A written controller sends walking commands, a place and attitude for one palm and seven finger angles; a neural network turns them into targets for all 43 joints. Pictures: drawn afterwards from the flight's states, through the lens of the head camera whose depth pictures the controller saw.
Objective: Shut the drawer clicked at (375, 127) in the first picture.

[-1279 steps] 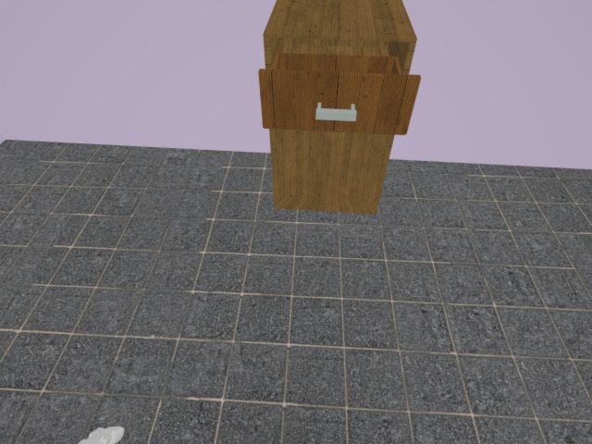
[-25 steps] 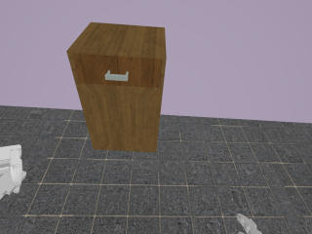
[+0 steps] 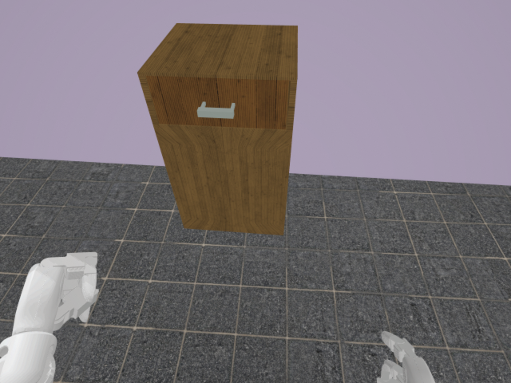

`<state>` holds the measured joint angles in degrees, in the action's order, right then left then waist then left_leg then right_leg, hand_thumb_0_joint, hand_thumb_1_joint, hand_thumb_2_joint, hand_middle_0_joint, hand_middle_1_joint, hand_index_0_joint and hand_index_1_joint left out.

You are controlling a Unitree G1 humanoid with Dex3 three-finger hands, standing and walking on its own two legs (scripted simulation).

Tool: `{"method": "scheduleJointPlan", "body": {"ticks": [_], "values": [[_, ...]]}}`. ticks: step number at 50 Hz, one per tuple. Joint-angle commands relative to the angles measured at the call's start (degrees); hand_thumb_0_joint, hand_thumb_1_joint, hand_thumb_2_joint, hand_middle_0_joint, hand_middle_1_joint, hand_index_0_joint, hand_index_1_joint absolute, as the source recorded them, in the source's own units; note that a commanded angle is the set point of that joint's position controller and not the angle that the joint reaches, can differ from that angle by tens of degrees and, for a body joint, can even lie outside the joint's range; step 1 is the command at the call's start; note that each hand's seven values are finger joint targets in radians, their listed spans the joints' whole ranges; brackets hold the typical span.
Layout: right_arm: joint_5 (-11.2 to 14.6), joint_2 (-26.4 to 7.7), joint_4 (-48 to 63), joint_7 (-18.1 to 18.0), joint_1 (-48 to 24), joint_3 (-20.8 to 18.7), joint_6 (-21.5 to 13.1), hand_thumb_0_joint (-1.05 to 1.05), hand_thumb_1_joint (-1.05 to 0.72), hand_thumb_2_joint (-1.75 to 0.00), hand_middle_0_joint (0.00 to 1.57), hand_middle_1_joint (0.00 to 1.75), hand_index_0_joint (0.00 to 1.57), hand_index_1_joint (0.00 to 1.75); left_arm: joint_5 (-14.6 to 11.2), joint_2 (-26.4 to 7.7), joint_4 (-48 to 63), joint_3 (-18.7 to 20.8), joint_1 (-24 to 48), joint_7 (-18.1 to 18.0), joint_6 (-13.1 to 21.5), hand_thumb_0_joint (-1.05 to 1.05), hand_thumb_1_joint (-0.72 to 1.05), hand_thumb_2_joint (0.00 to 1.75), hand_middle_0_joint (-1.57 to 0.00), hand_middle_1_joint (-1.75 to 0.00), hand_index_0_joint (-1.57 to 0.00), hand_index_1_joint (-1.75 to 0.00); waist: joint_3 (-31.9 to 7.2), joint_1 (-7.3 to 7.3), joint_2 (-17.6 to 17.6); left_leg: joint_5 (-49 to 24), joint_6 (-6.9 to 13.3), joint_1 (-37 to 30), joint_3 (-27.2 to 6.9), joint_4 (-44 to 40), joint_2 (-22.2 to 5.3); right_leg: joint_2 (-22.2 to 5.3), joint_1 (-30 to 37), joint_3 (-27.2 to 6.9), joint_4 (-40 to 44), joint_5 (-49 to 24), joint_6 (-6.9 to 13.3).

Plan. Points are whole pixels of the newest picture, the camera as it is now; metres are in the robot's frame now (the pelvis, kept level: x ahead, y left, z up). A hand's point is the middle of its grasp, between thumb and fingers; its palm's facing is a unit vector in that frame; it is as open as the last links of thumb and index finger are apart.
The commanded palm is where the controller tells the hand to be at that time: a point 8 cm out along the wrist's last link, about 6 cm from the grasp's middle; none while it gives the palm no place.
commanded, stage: let the arm hang, fingers relaxed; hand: left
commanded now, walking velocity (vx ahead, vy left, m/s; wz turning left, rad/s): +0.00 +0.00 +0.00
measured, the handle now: (217, 109) +0.91 +0.19 -0.06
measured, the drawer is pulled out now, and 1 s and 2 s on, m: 0.00 0.00 0.00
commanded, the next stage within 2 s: look to check the result in 1.02 s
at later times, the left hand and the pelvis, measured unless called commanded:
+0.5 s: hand out of the picture -0.06 +0.20 -0.16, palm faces +0.01 -0.96 -0.27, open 5.3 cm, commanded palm none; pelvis -0.02 -0.01 +0.01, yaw +1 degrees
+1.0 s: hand out of the picture +0.05 +0.16 -0.16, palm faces +0.00 -0.98 -0.21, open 7.3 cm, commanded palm none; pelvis +0.00 -0.02 +0.01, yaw +0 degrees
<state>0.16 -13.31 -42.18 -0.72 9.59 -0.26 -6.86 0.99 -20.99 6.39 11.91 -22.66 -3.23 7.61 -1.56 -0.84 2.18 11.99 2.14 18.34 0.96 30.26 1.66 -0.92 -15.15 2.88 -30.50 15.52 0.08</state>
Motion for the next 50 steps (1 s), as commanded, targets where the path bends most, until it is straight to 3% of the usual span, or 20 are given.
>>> {"method": "scheduleJointPlan", "body": {"ticks": [1,3,5,6,8,13,15,17,19,26,32,39,44,50], "values": [[-0.47,-8.55,1.16,1.0,2.06,-3.12,2.68,0.0,-0.9,-0.9,0.2,0.3,0.2,0.3,1.33,-0.28,-21.97,-6.26,1.53,2.95,-6.52,0.0,0.9,0.9,-1.2,-1.38,-1.2,-1.38,-6.87,1.69,-12.89,-13.95,0.75,-3.28,-6.94,1.29,-6.65,-5.76,1.48,-4.88,1.37,-13.46,2.75],[-1.17,-9.41,0.05,0.87,0.23,-2.88,3.69,0.0,-0.9,-0.9,0.2,0.3,0.2,0.3,1.25,-1.23,-28.22,-6.77,4.44,2.89,-6.79,0.0,0.9,0.9,-1.12,-1.3,-1.12,-1.3,-5.33,1.37,-13.51,-11.11,1.11,-2.16,-7.66,0.15,-6.13,-6.05,1.44,-5.58,2.55,-9.45,3.48],[-1.67,-9.77,-1.42,0.77,-1.24,-2.54,4.69,0.0,-0.9,-0.9,0.2,0.3,0.2,0.3,0.97,-1.76,-34.87,-7.55,6.78,2.69,-7.32,0.0,0.9,0.9,-1.04,-1.21,-1.04,-1.21,-1.93,0.99,-8.34,-9.09,1.37,-1.5,-8.6,-2.83,-6.32,-5.24,0.27,-5.92,3.94,-4.39,3.36],[-1.76,-9.93,-1.93,0.8,-1.8,-2.32,5.15,0.0,-0.9,-0.9,0.2,0.3,0.2,0.3,0.87,-1.96,-37.81,-7.97,7.42,2.56,-7.62,0.0,0.9,0.9,-1.0,-1.17,-1.0,-1.17,-0.29,0.67,-3.25,-7.49,1.38,-0.45,-9.34,-4.85,-6.52,-4.63,0.46,-5.88,4.35,-1.47,3.05],[-1.84,-8.49,-3.97,0.6,-2.16,-1.65,5.88,0.0,-0.9,-0.9,0.2,0.3,0.2,0.3,0.54,-1.34,-43.88,-8.82,7.29,2.42,-7.84,0.0,0.9,0.9,-0.92,-1.08,-0.92,-1.08,1.72,0.36,2.26,-3.2,1.03,-0.11,-9.1,-7.65,-6.19,-4.26,1.09,-6.43,6.67,1.13,2.84],[-1.62,-6.09,-9.04,0.06,1.8,-1.47,7.13,0.0,-0.9,-0.9,0.2,0.3,0.2,0.3,0.04,-0.42,-55.14,-9.39,5.27,2.42,-7.44,0.0,0.9,0.9,-0.72,-0.86,-0.72,-0.86,0.93,0.7,7.05,6.24,0.34,-2.14,-8.31,-9.47,-5.58,-4.61,1.66,-7.07,11.29,5.91,3.53],[-1.51,-5.92,-10.74,-0.04,3.33,-1.64,7.36,0.0,-0.9,-0.9,0.2,0.3,0.2,0.3,-0.06,-0.81,-58.12,-9.66,5.36,2.56,-7.3,0.0,0.9,0.9,-0.64,-0.78,-0.64,-0.78,1.28,0.92,5.89,7.9,0.16,-2.62,-7.9,-9.6,-5.45,-4.83,1.06,-7.4,12.67,7.61,3.88],[-1.33,-6.46,-12.3,-0.16,5.2,-1.91,7.42,0.0,-0.9,-0.9,0.2,0.3,0.2,0.3,-0.13,-1.05,-60.53,-9.74,5.65,2.61,-7.14,0.0,0.9,0.9,-0.56,-0.69,-0.56,-0.69,1.0,1.24,0.83,6.26,0.26,-4.49,-7.7,-8.99,-5.87,-5.13,0.43,-7.04,13.77,8.03,4.04],[-1.28,-6.54,-14.01,-0.28,6.56,-2.09,7.62,0.0,-0.9,-0.9,0.2,0.3,0.2,0.3,-0.19,-0.74,-62.67,-9.98,6.07,2.55,-7.18,0.0,0.9,0.9,-0.48,-0.6,-0.48,-0.6,3.27,1.62,-1.56,6.12,0.21,-5.32,-7.29,-8.72,-5.9,-5.33,-2.14,-7.09,14.98,10.34,4.24],[-1.3,-6.39,-17.72,-0.58,8.95,-2.15,7.47,0.0,-0.9,-0.9,0.2,0.3,0.2,0.3,-0.23,-0.08,-67.51,-10.02,4.45,2.21,-7.47,0.0,0.9,0.9,-0.2,-0.3,-0.2,-0.3,6.31,0.93,-1.29,8.34,0.8,-3.44,-8.66,-11.75,-6.77,-4.37,-2.14,-5.89,13.55,10.16,4.04],[-1.27,-5.01,-19.55,-0.64,9.13,-1.94,7.12,0.0,-0.9,-0.9,0.2,0.3,0.2,0.3,-0.28,0.44,-68.97,-9.95,5.17,1.94,-7.23,0.0,0.9,0.9,-0.2,-0.3,-0.2,-0.3,6.39,0.92,-3.78,4.27,0.68,-4.26,-7.53,-11.71,-6.55,-4.84,-1.01,-5.79,13.36,7.47,3.96],[-1.26,-3.99,-20.5,-0.77,8.0,-1.67,6.68,0.0,-0.9,-0.9,0.2,0.3,0.2,0.3,-0.39,1.26,-69.08,-10.02,6.56,1.7,-6.88,0.0,0.9,0.9,-0.2,-0.3,-0.2,-0.3,6.2,0.86,-1.01,-1.4,0.3,-5.41,-6.81,-11.55,-6.8,-5.07,0.58,-5.73,13.01,2.62,3.55],[-1.26,-3.4,-20.84,-0.89,7.38,-1.5,6.39,0.0,-0.9,-0.9,0.2,0.3,0.2,0.3,-0.39,1.79,-68.98,-9.91,7.64,1.64,-6.63,0.0,0.9,0.9,-0.2,-0.3,-0.2,-0.3,5.09,0.84,-1.43,-5.86,0.03,-6.3,-6.28,-11.08,-6.91,-5.27,2.74,-5.56,12.96,-1.89,3.24],[-1.33,-3.67,-21.09,-0.99,6.5,-1.57,6.46,0.0,-0.9,-0.9,0.2,0.3,0.2,0.3,-0.4,2.14,-69.05,-9.93,8.52,1.62,-6.58,0.0,0.9,0.9,-0.2,-0.3,-0.2,-0.3,4.79,1.04,-0.95,-5.78,-0.25,-7.49,-5.99,-11.17,-6.94,-5.23,2.92,-5.84,13.7,-2.2,3.18]]}}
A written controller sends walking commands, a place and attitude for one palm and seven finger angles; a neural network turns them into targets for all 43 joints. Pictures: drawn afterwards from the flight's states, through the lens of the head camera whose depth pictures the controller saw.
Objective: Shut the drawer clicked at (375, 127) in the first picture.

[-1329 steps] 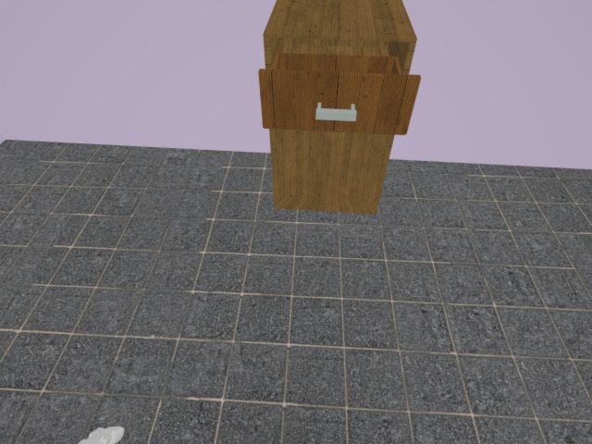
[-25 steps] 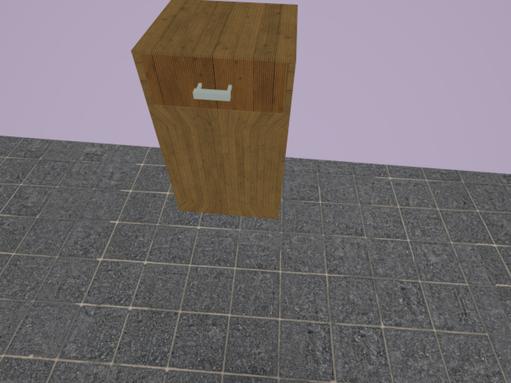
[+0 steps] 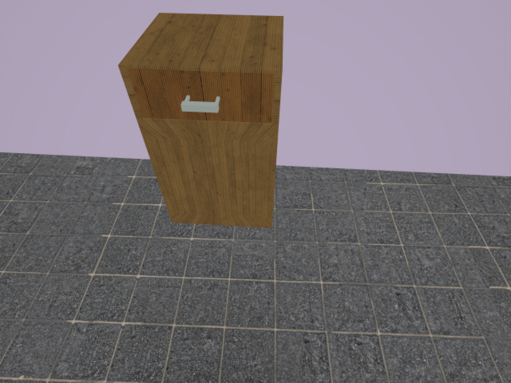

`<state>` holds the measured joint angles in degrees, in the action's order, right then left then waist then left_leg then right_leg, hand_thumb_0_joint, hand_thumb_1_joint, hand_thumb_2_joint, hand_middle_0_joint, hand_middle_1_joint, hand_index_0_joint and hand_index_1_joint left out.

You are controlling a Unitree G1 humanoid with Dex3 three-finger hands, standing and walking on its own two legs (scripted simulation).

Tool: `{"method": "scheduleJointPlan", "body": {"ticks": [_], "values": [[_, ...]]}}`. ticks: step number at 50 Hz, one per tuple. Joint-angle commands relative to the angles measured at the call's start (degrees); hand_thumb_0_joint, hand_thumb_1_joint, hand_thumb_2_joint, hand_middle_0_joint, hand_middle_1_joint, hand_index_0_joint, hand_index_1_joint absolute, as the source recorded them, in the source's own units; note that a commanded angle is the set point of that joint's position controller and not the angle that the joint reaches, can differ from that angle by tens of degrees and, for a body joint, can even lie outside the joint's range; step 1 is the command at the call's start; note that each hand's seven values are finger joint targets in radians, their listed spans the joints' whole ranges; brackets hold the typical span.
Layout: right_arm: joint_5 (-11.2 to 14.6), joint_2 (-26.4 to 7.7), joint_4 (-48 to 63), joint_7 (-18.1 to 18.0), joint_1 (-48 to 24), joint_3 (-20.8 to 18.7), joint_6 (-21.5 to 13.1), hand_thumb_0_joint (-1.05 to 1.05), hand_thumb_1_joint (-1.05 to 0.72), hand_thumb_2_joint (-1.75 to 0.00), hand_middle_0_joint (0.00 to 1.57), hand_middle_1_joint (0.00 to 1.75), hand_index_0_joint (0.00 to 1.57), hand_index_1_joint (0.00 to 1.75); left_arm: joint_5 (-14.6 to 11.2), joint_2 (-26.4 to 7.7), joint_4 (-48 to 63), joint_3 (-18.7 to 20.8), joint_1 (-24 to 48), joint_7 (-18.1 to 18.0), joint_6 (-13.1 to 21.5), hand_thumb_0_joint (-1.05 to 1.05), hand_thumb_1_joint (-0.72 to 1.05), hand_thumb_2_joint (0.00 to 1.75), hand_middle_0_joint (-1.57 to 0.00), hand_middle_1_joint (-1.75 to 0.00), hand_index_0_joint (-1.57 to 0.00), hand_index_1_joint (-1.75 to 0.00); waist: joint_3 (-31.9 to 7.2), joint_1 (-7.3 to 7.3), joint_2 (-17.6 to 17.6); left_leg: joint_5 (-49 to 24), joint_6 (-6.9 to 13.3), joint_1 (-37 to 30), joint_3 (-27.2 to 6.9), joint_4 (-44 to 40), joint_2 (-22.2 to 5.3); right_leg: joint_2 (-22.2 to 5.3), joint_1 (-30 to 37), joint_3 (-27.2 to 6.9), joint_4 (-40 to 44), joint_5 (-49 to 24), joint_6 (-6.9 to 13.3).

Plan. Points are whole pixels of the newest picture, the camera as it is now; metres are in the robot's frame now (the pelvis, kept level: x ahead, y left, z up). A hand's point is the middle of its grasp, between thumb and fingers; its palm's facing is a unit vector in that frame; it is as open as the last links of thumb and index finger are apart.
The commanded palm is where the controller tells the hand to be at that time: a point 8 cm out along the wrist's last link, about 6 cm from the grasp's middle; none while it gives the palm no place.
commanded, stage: let the arm hang, fingers relaxed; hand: left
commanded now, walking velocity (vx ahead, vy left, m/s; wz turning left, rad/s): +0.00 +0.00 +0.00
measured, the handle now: (201, 102) +0.91 +0.22 -0.06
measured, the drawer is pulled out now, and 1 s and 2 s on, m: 0.00 0.00 0.00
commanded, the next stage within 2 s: look to check the result in 0.02 s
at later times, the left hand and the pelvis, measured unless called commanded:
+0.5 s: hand out of the picture +0.03 +0.19 -0.17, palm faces +0.01 -0.97 -0.25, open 7.3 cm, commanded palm none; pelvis +0.01 -0.01 +0.00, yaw +0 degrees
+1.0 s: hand out of the picture +0.06 +0.19 -0.17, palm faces +0.00 -0.97 -0.26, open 7.3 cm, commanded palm none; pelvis +0.02 -0.01 +0.00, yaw -1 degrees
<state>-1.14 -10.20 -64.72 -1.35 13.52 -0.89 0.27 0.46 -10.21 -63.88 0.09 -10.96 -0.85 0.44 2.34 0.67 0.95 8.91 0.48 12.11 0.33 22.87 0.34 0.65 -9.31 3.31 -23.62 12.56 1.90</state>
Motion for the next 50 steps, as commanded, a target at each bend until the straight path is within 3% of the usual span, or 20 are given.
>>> {"method": "scheduleJointPlan", "body": {"ticks": [1,17,31,41,50], "values": [[0.07,-7.05,1.71,-0.37,2.55,-1.09,-0.7,0.0,-0.9,-0.9,0.2,0.3,0.2,0.3,0.2,-8.94,1.39,2.01,-3.26,-0.82,0.66,0.0,0.9,0.9,-0.2,-0.3,-0.2,-0.3,0.23,-0.53,0.17,-3.49,1.43,-1.73,-5.3,-3.51,-5.72,-6.78,-2.51,-6.32,6.79,-0.09,1.31],[0.2,-7.9,1.15,-0.59,1.08,-1.03,-0.51,0.0,-0.9,-0.9,0.2,0.3,0.2,0.3,0.04,-9.52,0.4,1.86,-3.17,-0.91,0.89,0.0,0.9,0.9,-0.2,-0.3,-0.2,-0.3,-0.1,-0.28,-0.64,-5.03,1.09,-4.14,-4.29,-3.13,-6.04,-7.09,-1.61,-6.59,8.02,-4.27,1.11],[0.22,-9.18,1.07,-0.54,0.12,-1.02,-0.53,0.0,-0.9,-0.9,0.2,0.3,0.2,0.3,0.03,-10.54,0.23,1.95,-2.74,-0.9,0.99,0.0,0.9,0.9,-0.2,-0.3,-0.2,-0.3,0.11,-0.4,-0.93,-4.33,0.95,-4.39,-4.09,-3.77,-6.12,-7.09,-1.19,-7.05,8.93,-3.69,0.79],[0.21,-9.71,1.08,-0.71,-0.14,-1.08,-0.84,0.0,-0.9,-0.9,0.2,0.3,0.2,0.3,0.01,-11.05,0.8,2.19,-2.2,-1.01,1.22,0.0,0.9,0.9,-0.2,-0.3,-0.2,-0.3,-1.09,-0.43,-0.47,-7.75,0.91,-5.09,-3.97,-3.7,-6.54,-7.2,0.93,-6.72,7.92,-10.26,0.62],[0.18,-9.99,0.93,-0.64,-0.53,-0.95,-0.93,0.0,-0.9,-0.9,0.2,0.3,0.2,0.3,-0.02,-11.36,0.74,2.23,-1.44,-0.81,1.11,0.0,0.9,0.9,-0.2,-0.3,-0.2,-0.3,0.03,-0.5,-0.46,-6.42,0.85,-4.99,-4.29,-4.96,-6.66,-7.12,0.52,-6.69,8.75,-6.88,0.84]]}}
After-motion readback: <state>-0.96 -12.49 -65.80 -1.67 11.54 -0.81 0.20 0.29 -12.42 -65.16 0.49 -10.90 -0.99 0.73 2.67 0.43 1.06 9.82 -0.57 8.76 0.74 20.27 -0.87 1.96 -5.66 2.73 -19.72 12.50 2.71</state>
